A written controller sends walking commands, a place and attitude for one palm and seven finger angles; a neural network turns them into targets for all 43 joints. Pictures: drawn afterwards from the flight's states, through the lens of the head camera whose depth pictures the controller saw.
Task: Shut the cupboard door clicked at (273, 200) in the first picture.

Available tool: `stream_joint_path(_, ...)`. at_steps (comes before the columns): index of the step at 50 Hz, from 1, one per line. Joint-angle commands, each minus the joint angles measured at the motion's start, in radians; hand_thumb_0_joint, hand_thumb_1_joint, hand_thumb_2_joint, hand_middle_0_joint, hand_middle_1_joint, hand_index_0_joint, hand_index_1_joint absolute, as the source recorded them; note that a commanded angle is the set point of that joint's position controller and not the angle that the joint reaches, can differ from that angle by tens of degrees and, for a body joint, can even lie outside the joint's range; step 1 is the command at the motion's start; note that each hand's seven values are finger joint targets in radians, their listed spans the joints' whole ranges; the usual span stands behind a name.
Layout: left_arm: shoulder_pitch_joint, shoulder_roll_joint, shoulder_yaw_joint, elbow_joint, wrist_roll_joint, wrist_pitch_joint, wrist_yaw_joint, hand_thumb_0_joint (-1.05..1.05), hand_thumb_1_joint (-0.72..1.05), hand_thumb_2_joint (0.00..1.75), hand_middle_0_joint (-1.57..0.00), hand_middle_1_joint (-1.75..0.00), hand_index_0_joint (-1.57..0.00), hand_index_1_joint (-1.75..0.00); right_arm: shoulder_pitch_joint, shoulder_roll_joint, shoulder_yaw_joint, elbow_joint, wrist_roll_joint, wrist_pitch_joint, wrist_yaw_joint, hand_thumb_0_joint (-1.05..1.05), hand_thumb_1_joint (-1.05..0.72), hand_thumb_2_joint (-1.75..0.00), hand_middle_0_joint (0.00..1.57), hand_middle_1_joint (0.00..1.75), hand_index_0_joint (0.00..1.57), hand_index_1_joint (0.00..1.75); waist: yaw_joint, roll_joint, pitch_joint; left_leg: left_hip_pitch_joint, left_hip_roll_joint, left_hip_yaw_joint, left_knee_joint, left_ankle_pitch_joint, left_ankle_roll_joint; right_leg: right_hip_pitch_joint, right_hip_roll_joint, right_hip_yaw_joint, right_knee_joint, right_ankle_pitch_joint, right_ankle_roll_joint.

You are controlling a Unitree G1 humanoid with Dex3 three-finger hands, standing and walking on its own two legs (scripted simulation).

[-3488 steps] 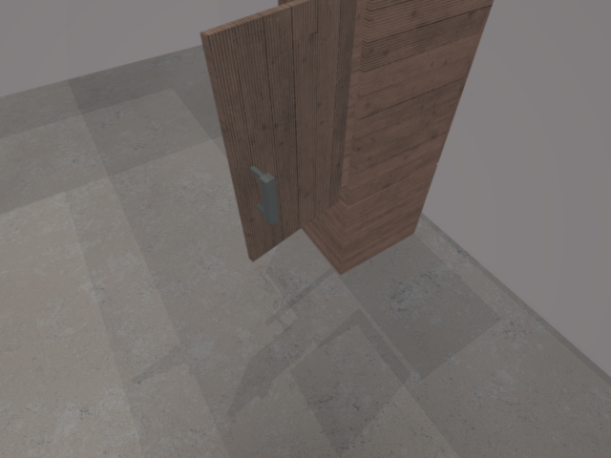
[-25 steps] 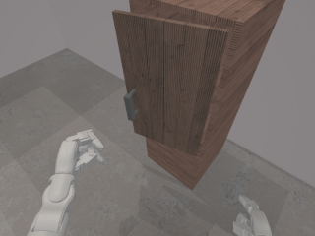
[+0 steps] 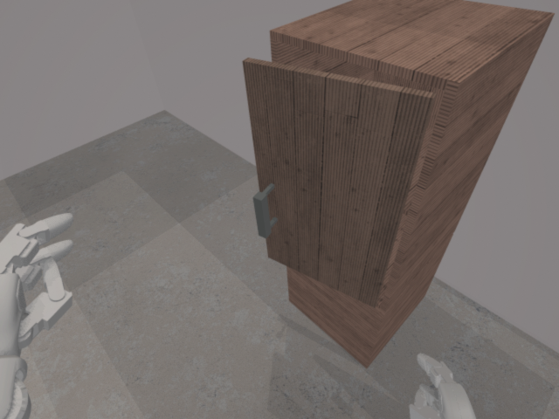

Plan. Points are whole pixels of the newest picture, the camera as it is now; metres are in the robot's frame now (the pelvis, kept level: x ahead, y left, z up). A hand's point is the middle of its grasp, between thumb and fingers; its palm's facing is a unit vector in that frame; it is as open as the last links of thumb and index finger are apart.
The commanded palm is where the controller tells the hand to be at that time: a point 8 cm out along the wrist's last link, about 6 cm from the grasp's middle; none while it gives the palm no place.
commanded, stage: draw the hand back to the body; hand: left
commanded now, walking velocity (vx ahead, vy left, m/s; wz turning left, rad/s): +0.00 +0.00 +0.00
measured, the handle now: (267, 210) +0.60 +0.12 -0.10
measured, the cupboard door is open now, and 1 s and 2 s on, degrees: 14 14 14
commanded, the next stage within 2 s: step back with the hand held close in 0.38 s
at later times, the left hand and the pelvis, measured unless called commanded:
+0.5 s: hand (57, 306) +0.18 +0.26 +0.17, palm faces +0.46 -0.79 -0.41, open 7.4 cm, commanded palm +0.13 +0.29 +0.17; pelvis -0.02 +0.00 +0.00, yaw -1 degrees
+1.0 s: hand (17, 327) +0.15 +0.29 +0.16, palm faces +0.40 -0.77 -0.50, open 7.4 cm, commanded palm +0.09 +0.32 +0.17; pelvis -0.06 +0.03 -0.01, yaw -2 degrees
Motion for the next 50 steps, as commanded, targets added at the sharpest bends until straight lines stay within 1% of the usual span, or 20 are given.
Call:
stream_joint_path(1, -0.021, 0.168, 0.137, -0.197, 0.003, -0.080, 0.010, 0.00, 0.90, 0.90, -0.20, -0.30, -0.20, -0.30, -0.114, -0.088, -0.039, -0.141, -0.005, -0.076, -0.002, 0.00, -0.90, -0.90, 0.20, 0.30, 0.20, 0.30, -0.013, -0.046, -0.062, -0.015, 0.051, 0.004, -0.051, 0.372, -0.022, 0.036, -0.025, 0.000, -0.036, 0.257, 0.009)
stream_joint_path(2, -0.002, 0.141, 0.117, -0.146, 0.001, -0.074, 0.005, 0.00, 0.90, 0.90, -0.20, -0.30, -0.20, -0.30, -0.110, -0.096, -0.044, -0.133, -0.004, -0.076, -0.001, 0.00, -0.90, -0.90, 0.20, 0.30, 0.20, 0.30, -0.019, -0.094, -0.009, -0.033, 0.054, 0.004, -0.060, 0.331, -0.020, 0.014, -0.024, -0.001, -0.055, 0.231, 0.009)
stream_joint_path(5, -0.073, 0.143, 0.110, -0.114, 0.002, -0.079, 0.006, 0.00, 0.90, 0.90, -0.20, -0.30, -0.20, -0.30, -0.113, -0.110, -0.051, -0.130, 0.001, -0.068, -0.006, 0.00, -0.90, -0.90, 0.20, 0.30, 0.20, 0.30, -0.028, -0.113, 0.041, -0.049, 0.051, 0.001, -0.080, 0.202, -0.012, -0.026, -0.027, 0.005, -0.074, 0.114, 0.012)
stream_joint_path(7, -0.101, 0.156, 0.110, -0.122, 0.004, -0.087, 0.009, 0.00, 0.90, 0.90, -0.20, -0.30, -0.20, -0.30, -0.120, -0.115, -0.055, -0.127, 0.000, -0.072, -0.012, 0.00, -0.90, -0.90, 0.20, 0.30, 0.20, 0.30, -0.026, -0.099, 0.020, -0.034, 0.049, -0.001, -0.085, 0.165, -0.005, -0.019, -0.029, 0.012, -0.085, 0.073, 0.010)
stream_joint_path(11, -0.122, 0.187, 0.128, -0.215, 0.014, -0.110, 0.022, 0.00, 0.90, 0.90, -0.20, -0.30, -0.20, -0.30, -0.136, -0.100, -0.049, -0.134, -0.005, -0.094, -0.017, 0.00, -0.90, -0.90, 0.20, 0.30, 0.20, 0.30, -0.007, -0.018, -0.097, -0.006, 0.034, 0.005, -0.079, 0.190, -0.001, 0.044, -0.032, 0.017, -0.065, 0.103, 0.006)
stream_joint_path(12, -0.108, 0.220, 0.153, -0.224, 0.012, -0.112, 0.025, 0.00, 0.90, 0.90, -0.20, -0.30, -0.20, -0.30, -0.137, -0.106, -0.048, -0.129, -0.009, -0.102, -0.019, 0.00, -0.90, -0.90, 0.20, 0.30, 0.20, 0.30, -0.002, -0.033, -0.103, -0.014, 0.034, 0.002, -0.076, 0.189, 0.000, 0.057, -0.034, 0.020, -0.071, 0.104, 0.006)
stream_joint_path(16, -0.093, 0.217, 0.157, -0.256, 0.020, -0.122, 0.034, 0.00, 0.90, 0.90, -0.20, -0.30, -0.20, -0.30, -0.141, -0.090, -0.039, -0.121, -0.009, -0.122, -0.017, 0.00, -0.90, -0.90, 0.20, 0.30, 0.20, 0.30, -0.001, 0.036, -0.076, -0.028, 0.030, 0.004, -0.076, 0.222, -0.013, 0.059, -0.029, 0.015, -0.062, 0.140, 0.000)
stream_joint_path(20, -0.075, 0.186, 0.148, -0.176, 0.015, -0.117, 0.025, 0.00, 0.90, 0.90, -0.20, -0.30, -0.20, -0.30, -0.137, -0.090, -0.040, -0.112, -0.005, -0.117, -0.016, 0.00, -0.90, -0.90, 0.20, 0.30, 0.20, 0.30, -0.009, -0.019, 0.035, -0.058, 0.039, 0.005, -0.093, 0.181, -0.017, 0.010, -0.021, 0.014, -0.088, 0.087, 0.001)
stream_joint_path(22, -0.053, 0.176, 0.148, -0.135, 0.009, -0.113, 0.018, 0.00, 0.90, 0.90, -0.20, -0.30, -0.20, -0.30, -0.132, -0.096, -0.046, -0.109, -0.003, -0.112, -0.015, 0.00, -0.90, -0.90, 0.20, 0.30, 0.20, 0.30, -0.009, -0.061, 0.053, -0.064, 0.045, 0.004, -0.098, 0.174, -0.015, 0.008, -0.019, 0.016, -0.098, 0.077, 0.002)
stream_joint_path(25, -0.066, 0.165, 0.139, -0.137, 0.005, -0.117, 0.010, 0.00, 0.90, 0.90, -0.20, -0.30, -0.20, -0.30, -0.131, -0.099, -0.052, -0.116, -0.001, -0.102, -0.012, 0.00, -0.90, -0.90, 0.20, 0.30, 0.20, 0.30, -0.013, -0.060, 0.029, -0.049, 0.044, 0.012, -0.099, 0.158, -0.010, 0.005, -0.022, 0.021, -0.098, 0.061, 0.007)
stream_joint_path(26, -0.142, 0.262, 0.229, -0.171, 0.011, -0.157, 0.018, 0.00, 0.90, 0.90, -0.20, -0.30, -0.20, -0.30, -0.118, -0.147, -0.065, -0.142, 0.004, -0.082, -0.009, 0.00, -0.90, -0.90, 0.20, 0.30, 0.20, 0.30, -0.058, -0.045, 0.049, -0.121, 0.060, -0.014, -0.045, 0.065, 0.010, -0.074, -0.076, 0.150, -0.149, 0.061, -0.007)
stream_joint_path(27, -0.124, 0.271, 0.240, -0.151, 0.017, -0.175, 0.020, 0.00, 0.90, 0.90, -0.20, -0.30, -0.20, -0.30, -0.112, -0.134, -0.064, -0.129, 0.001, -0.072, -0.008, 0.00, -0.90, -0.90, 0.20, 0.30, 0.20, 0.30, -0.055, -0.077, 0.034, -0.118, 0.049, -0.030, -0.012, 0.046, 0.010, -0.083, -0.111, 0.173, -0.166, 0.056, -0.023)
stream_joint_path(28, -0.046, 0.196, 0.176, -0.124, 0.021, -0.174, 0.016, 0.00, 0.90, 0.90, -0.20, -0.30, -0.20, -0.30, -0.117, -0.130, -0.066, -0.127, -0.010, -0.064, -0.009, 0.00, -0.90, -0.90, 0.20, 0.30, 0.20, 0.30, -0.065, -0.104, 0.014, -0.098, 0.048, -0.030, 0.016, 0.064, 0.009, -0.102, -0.134, 0.190, -0.166, 0.083, -0.033)
stream_joint_path(30, -0.014, 0.182, 0.156, -0.149, 0.024, -0.185, 0.020, 0.00, 0.90, 0.90, -0.20, -0.30, -0.20, -0.30, -0.105, -0.124, -0.069, -0.133, -0.005, -0.051, -0.002, 0.00, -0.90, -0.90, 0.20, 0.30, 0.20, 0.30, -0.068, -0.124, -0.060, -0.087, 0.051, -0.025, 0.048, 0.096, 0.006, -0.088, -0.163, 0.193, -0.138, 0.129, -0.043)
stream_joint_path(32, 0.003, 0.202, 0.169, -0.200, 0.022, -0.191, 0.030, 0.00, 0.90, 0.90, -0.20, -0.30, -0.20, -0.30, -0.107, -0.131, -0.076, -0.139, -0.003, -0.042, -0.005, 0.00, -0.90, -0.90, 0.20, 0.30, 0.20, 0.30, -0.070, -0.072, -0.119, -0.083, 0.060, -0.028, 0.042, 0.169, 0.002, -0.053, -0.163, 0.175, -0.083, 0.244, -0.045)
stream_joint_path(37, 0.059, 0.286, 0.254, -0.274, 0.013, -0.187, 0.049, 0.00, 0.90, 0.90, -0.20, -0.30, -0.20, -0.30, -0.116, -0.139, -0.082, -0.173, 0.000, -0.005, -0.025, 0.00, -0.90, -0.90, 0.20, 0.30, 0.20, 0.30, -0.064, -0.038, -0.217, -0.108, 0.103, -0.054, 0.022, 0.466, -0.004, 0.037, -0.102, 0.103, 0.083, 0.506, -0.007)
stream_joint_path(38, 0.077, 0.274, 0.250, -0.269, 0.011, -0.183, 0.050, 0.00, 0.90, 0.90, -0.20, -0.30, -0.20, -0.30, -0.112, -0.131, -0.080, -0.182, 0.002, 0.004, -0.027, 0.00, -0.90, -0.90, 0.20, 0.30, 0.20, 0.30, -0.065, -0.052, -0.222, -0.126, 0.109, -0.057, 0.029, 0.514, -0.006, 0.056, -0.100, 0.097, 0.107, 0.539, -0.006)
stream_joint_path(43, 0.110, 0.266, 0.256, -0.284, 0.009, -0.175, 0.047, 0.00, 0.90, 0.90, -0.20, -0.30, -0.20, -0.30, -0.101, -0.136, -0.083, -0.202, 0.001, 0.023, -0.028, 0.00, -0.90, -0.90, 0.20, 0.30, 0.20, 0.30, -0.064, 0.002, -0.203, -0.193, 0.143, -0.084, 0.013, 0.581, -0.007, 0.048, -0.069, 0.087, 0.176, 0.461, 0.006)
stream_joint_path(46, 0.122, 0.248, 0.251, -0.258, 0.011, -0.174, 0.046, 0.00, 0.90, 0.90, -0.20, -0.30, -0.20, -0.30, -0.093, -0.146, -0.086, -0.202, -0.004, 0.021, -0.023, 0.00, -0.90, -0.90, 0.20, 0.30, 0.20, 0.30, -0.062, 0.013, -0.148, -0.308, 0.184, -0.110, -0.054, 0.373, 0.024, 0.049, -0.034, 0.074, 0.208, 0.265, 0.023)
stream_joint_path(50, 0.073, 0.222, 0.233, -0.241, 0.026, -0.185, 0.045, 0.00, 0.90, 0.90, -0.20, -0.30, -0.20, -0.30, -0.088, -0.156, -0.082, -0.205, -0.002, 0.013, -0.021, 0.00, -0.90, -0.90, 0.20, 0.30, 0.20, 0.30, -0.069, 0.009, -0.067, -0.555, 0.186, -0.134, -0.116, -0.037, 0.056, 0.132, -0.026, 0.089, 0.244, 0.238, 0.028)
